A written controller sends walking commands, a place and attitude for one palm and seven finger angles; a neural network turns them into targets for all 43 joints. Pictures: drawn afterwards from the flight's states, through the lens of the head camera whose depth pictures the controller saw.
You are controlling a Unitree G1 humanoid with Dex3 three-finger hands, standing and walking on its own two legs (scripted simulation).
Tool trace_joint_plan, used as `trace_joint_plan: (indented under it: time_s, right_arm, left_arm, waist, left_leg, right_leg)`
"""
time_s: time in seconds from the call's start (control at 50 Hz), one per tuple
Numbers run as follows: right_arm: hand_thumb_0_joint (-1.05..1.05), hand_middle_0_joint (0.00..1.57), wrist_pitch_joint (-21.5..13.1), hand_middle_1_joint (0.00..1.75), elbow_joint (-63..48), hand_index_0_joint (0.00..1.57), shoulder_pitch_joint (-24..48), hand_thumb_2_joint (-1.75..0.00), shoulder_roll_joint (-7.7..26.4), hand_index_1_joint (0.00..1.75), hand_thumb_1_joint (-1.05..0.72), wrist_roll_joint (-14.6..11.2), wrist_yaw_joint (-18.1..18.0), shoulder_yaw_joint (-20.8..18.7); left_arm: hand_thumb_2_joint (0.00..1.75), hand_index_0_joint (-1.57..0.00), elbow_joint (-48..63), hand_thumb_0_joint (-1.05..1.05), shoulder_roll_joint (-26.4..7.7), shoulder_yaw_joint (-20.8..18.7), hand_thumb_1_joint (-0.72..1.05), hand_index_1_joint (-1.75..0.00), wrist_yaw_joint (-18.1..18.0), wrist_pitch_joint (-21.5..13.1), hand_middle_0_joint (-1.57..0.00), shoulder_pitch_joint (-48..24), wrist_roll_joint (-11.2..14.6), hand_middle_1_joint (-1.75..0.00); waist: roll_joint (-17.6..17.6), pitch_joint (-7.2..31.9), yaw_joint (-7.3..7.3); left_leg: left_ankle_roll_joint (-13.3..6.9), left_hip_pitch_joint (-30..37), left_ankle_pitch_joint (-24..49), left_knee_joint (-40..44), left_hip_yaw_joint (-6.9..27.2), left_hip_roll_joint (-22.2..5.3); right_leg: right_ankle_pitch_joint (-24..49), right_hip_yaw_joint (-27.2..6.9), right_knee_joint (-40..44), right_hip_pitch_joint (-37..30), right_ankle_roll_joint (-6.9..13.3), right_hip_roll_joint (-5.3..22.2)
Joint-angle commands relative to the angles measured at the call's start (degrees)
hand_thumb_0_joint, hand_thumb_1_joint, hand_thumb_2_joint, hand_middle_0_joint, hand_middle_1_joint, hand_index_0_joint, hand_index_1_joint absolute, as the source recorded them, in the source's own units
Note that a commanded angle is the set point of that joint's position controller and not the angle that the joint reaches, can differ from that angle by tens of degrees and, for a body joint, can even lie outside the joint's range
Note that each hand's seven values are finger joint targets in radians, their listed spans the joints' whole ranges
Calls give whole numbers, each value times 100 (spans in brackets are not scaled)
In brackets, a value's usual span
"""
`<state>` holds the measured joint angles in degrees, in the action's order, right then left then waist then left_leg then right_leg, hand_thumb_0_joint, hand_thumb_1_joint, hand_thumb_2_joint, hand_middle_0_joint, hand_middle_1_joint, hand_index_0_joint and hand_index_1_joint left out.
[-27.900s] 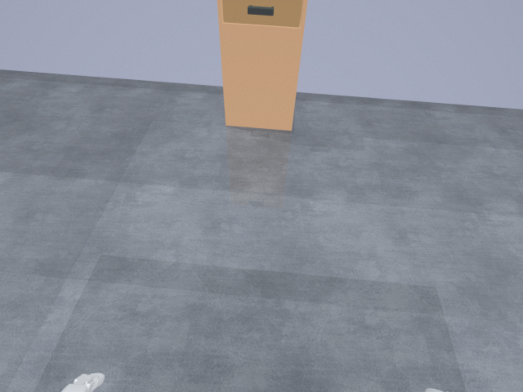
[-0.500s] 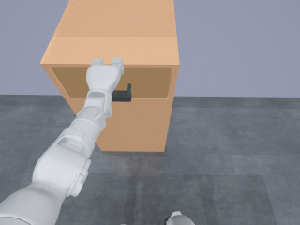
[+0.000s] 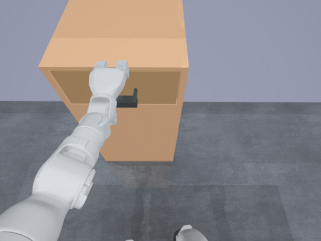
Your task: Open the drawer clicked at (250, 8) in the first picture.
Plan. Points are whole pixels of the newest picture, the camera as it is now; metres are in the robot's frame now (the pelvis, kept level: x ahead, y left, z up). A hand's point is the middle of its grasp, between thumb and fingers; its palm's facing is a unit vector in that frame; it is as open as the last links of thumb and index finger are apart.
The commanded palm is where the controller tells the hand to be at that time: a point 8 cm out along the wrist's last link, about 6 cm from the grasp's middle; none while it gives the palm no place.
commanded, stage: re-aim the fingers above the handle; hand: left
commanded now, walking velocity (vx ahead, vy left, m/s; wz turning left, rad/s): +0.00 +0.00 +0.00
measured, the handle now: (118, 96) +0.54 +0.09 -0.03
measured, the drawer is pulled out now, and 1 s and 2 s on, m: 0.00 0.00 0.00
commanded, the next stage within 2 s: lower the fingers behind the handle in 0.20 s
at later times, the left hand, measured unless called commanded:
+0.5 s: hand (113, 93) +0.50 +0.10 +0.03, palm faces +0.04 -0.01 -1.00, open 13.5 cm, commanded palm +0.48 +0.12 +0.06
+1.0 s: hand (114, 94) +0.50 +0.09 +0.03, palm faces +0.07 +0.02 -1.00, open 13.7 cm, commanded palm +0.48 +0.12 +0.03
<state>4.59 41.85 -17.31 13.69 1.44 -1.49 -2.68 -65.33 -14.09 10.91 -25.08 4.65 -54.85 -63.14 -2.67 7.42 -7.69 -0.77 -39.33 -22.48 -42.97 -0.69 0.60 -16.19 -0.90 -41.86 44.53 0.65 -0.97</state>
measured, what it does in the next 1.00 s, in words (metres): stands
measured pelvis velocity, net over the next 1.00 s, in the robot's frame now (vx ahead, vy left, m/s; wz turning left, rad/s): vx -0.05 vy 0.00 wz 0.01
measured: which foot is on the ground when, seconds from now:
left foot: down 0.00-1.00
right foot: down 0.00-1.00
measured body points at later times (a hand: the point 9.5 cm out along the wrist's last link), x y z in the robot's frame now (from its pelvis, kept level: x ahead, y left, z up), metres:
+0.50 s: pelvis -0.02 +0.00 -0.01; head +0.09 -0.01 +0.43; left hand +0.49 +0.09 +0.09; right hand +0.00 -0.27 -0.14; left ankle -0.03 +0.11 -0.71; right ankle +0.03 -0.11 -0.71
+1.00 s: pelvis -0.05 +0.00 -0.03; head +0.07 +0.00 +0.40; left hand +0.49 +0.09 +0.08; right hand -0.04 -0.27 -0.16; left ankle -0.03 +0.11 -0.71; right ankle +0.03 -0.11 -0.71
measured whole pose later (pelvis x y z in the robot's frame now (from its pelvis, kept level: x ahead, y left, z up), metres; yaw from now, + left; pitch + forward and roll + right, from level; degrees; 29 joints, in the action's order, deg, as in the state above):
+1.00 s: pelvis -0.05 +0.00 -0.03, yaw +0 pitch +23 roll +0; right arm 3.3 39.8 -18.8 14.7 1.0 -2.3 -0.2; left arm -72.2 -17.3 11.3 -24.5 9.1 -66.4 -63.4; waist -2.2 8.5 -11.6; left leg -1.3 -54.8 -23.7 -55.6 -0.9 1.1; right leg -16.4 -0.9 -52.7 59.2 0.1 -0.5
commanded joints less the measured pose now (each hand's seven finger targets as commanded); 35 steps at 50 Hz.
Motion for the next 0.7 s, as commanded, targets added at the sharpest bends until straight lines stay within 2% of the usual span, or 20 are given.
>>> trace_joint_plan:
  time_s: [0.0, 0.04, 0.06, 0.08, 0.12, 0.14, 0.18, 0.2, 0.26, 0.3, 0.32, 0.36, 0.4, 0.46, 0.5, 0.52, 0.54, 0.58, 0.64, 0.68]
  right_arm:
    - [0, 20, -91, 30, -364, 20, -629, -90, 801, 30, -90, -1, -96, -217]
    - [0, 20, -95, 30, -380, 20, -615, -90, 808, 30, -90, -10, -106, -204]
    - [0, 20, -98, 30, -406, 20, -627, -90, 812, 30, -90, -11, -106, -209]
    - [0, 20, -94, 30, -440, 20, -599, -90, 794, 30, -90, -9, -110, -213]
    - [0, 20, -117, 30, -422, 20, -635, -90, 805, 30, -90, -22, -109, -200]
    - [0, 20, -124, 30, -406, 20, -629, -90, 839, 30, -90, -32, -124, -182]
    - [0, 20, -157, 30, -442, 20, -625, -90, 815, 30, -90, -21, -130, -198]
    - [0, 20, -169, 30, -417, 20, -681, -90, 833, 30, -90, -14, -128, -190]
    - [0, 20, -192, 30, -412, 20, -700, -90, 846, 30, -90, -16, -124, -177]
    - [0, 20, -206, 30, -385, 20, -740, -90, 873, 30, -90, -5, -133, -165]
    - [0, 20, -207, 30, -405, 20, -735, -90, 863, 30, -90, 2, -125, -163]
    - [0, 20, -207, 30, -394, 20, -755, -90, 876, 30, -90, 5, -124, -159]
    - [0, 20, -205, 30, -388, 20, -777, -90, 892, 30, -90, 9, -114, -156]
    - [0, 20, -210, 30, -406, 20, -810, -90, 884, 30, -90, -7, -87, -171]
    - [0, 20, -216, 30, -380, 20, -800, -90, 924, 30, -90, 5, -100, -155]
    - [0, 20, -212, 30, -402, 20, -825, -90, 913, 30, -90, -4, -81, -160]
    - [0, 20, -232, 30, -407, 20, -817, -90, 906, 30, -90, 13, -84, -161]
    - [0, 20, -230, 30, -399, 20, -842, -90, 933, 30, -90, -8, -76, -168]
    - [0, 20, -246, 30, -366, 20, -864, -90, 978, 30, -90, 13, -101, -124]
    - [0, 20, -233, 30, -404, 20, -875, -90, 977, 30, -90, -5, -98, -133]
  left_arm:
    - [30, -30, 730, 0, -1509, -481, -50, -120, -103, 302, -30, -2716, -4, -120]
    - [30, -30, 666, 0, -1434, -402, -50, -120, -67, 327, -30, -2706, -6, -120]
    - [30, -30, 728, 0, -1524, -491, -50, -120, -57, 311, -30, -2662, 5, -120]
    - [30, -30, 755, 0, -1460, -452, -50, -120, -28, 289, -30, -2668, 21, -120]
    - [30, -30, 587, 0, -1388, -379, -50, -120, -5, 292, -30, -2584, 31, -120]
    - [30, -30, 520, 0, -1549, -472, -50, -120, -7, 288, -30, -2615, 13, -120]
    - [30, -30, 636, 0, -1420, -367, -50, -120, -5, 250, -30, -2800, 7, -120]
    - [30, -30, 586, 0, -1535, -424, -50, -120, -18, 244, -30, -2794, -22, -120]
    - [30, -30, 457, 0, -1470, -367, -50, -120, -22, 262, -30, -2812, -23, -120]
    - [30, -30, 394, 0, -1672, -472, -50, -120, -38, 264, -30, -2931, -39, -120]
    - [30, -30, 328, 0, -1637, -476, -50, -120, -44, 287, -30, -2811, -31, -120]
    - [30, -30, 196, 0, -1563, -420, -50, -120, -35, 335, -30, -2742, -21, -120]
    - [30, -30, 129, 0, -1660, -492, -50, -120, -36, 345, -30, -2701, -37, -120]
    - [30, -30, 73, 0, -1371, -286, -50, -120, -27, 389, -30, -2687, -46, -120]
    - [30, -30, 16, 0, -1561, -382, -50, -120, -32, 411, -30, -2812, -61, -120]
    - [30, -30, -73, 0, -1418, -307, -50, -120, -8, 447, -30, -2705, -58, -120]
    - [30, -30, -31, 0, -1330, -240, -50, -120, -10, 444, -30, -2757, -49, -120]
    - [30, -30, -120, 0, -1368, -274, -50, -120, 24, 473, -30, -2840, -35, -120]
    - [30, -30, -364, 0, -1489, -285, -50, -120, 37, 556, -30, -2887, -38, -120]
    - [30, -30, -331, 0, -1488, -268, -50, -120, 89, 589, -30, -2964, -44, -120]
  waist:
    - [369, 2376, -126]
    - [437, 2249, -164]
    - [383, 2388, -102]
    - [324, 2440, -109]
    - [436, 2171, -166]
    - [586, 2093, -173]
    - [367, 2235, -207]
    - [393, 2242, -208]
    - [403, 2136, -241]
    - [454, 2180, -277]
    - [414, 2220, -232]
    - [520, 2148, -287]
    - [458, 2178, -243]
    - [431, 2133, -302]
    - [419, 2003, -344]
    - [350, 2047, -310]
    - [402, 2038, -363]
    - [485, 2023, -417]
    - [562, 1765, -491]
    - [441, 1927, -489]
  left_leg:
    - [-112, 460, 1387, 411, -150, 191]
    - [-114, 419, 1292, 429, -141, 183]
    - [-115, 435, 1346, 416, -155, 188]
    - [-115, 463, 1357, 396, -154, 205]
    - [-121, 355, 1132, 423, -149, 188]
    - [-122, 256, 1019, 428, -121, 175]
    - [-124, 332, 1053, 388, -149, 194]
    - [-128, 304, 1015, 378, -136, 183]
    - [-121, 199, 871, 354, -121, 176]
    - [-137, 76, 808, 296, -109, 186]
    - [-135, 34, 814, 282, -126, 197]
    - [-134, -48, 772, 243, -127, 185]
    - [-132, -126, 743, 196, -127, 194]
    - [-125, -152, 642, 161, -125, 176]
    - [-133, -292, 528, 108, -107, 170]
    - [-124, -287, 487, 103, -106, 179]
    - [-133, -287, 491, 76, -106, 162]
    - [-143, -379, 373, 18, -92, 164]
    - [-158, -676, 54, -29, -87, 165]
    - [-157, -667, 58, -87, -79, 171]
  right_leg:
    - [1376, 60, 369, -1962, 83, -119]
    - [1266, 73, 387, -1881, 78, -126]
    - [1318, 58, 359, -1956, 80, -122]
    - [1327, 49, 369, -1964, 95, -128]
    - [1105, 73, 411, -1809, 74, -129]
    - [976, 70, 399, -1756, 63, -123]
    - [994, 49, 394, -1718, 76, -123]
    - [952, 58, 366, -1690, 69, -115]
    - [770, 75, 344, -1523, 67, -122]
    - [730, 50, 301, -1512, 53, -109]
    - [751, 46, 277, -1547, 60, -109]
    - [724, 58, 261, -1458, 47, -112]
    - [677, 53, 204, -1413, 60, -109]
    - [540, 88, 172, -1207, 70, -126]
    - [429, 73, 138, -1088, 60, -111]
    - [342, 93, 108, -1020, 80, -127]
    - [350, 105, 106, -988, 68, -123]
    - [222, 95, 78, -880, 74, -132]
    - [-104, 89, 71, -689, 39, -105]
    - [-124, 93, -1, -633, 67, -113]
